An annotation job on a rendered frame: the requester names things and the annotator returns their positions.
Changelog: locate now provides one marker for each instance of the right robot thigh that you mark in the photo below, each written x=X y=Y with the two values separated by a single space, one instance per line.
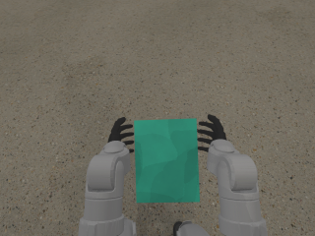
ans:
x=191 y=229

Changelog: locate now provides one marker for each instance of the robot left forearm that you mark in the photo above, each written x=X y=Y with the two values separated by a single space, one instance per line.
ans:
x=104 y=190

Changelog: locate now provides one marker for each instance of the robot right hand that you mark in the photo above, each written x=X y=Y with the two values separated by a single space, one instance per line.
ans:
x=216 y=134

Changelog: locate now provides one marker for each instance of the carton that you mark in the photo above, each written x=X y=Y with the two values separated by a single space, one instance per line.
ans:
x=166 y=161

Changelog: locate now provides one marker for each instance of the left robot thigh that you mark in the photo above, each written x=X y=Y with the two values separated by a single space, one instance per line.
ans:
x=130 y=228

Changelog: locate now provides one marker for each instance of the robot right forearm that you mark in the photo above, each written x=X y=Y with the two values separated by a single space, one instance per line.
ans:
x=240 y=211

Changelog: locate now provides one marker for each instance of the robot thigh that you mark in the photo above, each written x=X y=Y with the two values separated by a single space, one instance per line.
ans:
x=191 y=229
x=130 y=228

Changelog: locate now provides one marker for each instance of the robot left hand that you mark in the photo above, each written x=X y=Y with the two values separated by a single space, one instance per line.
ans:
x=117 y=129

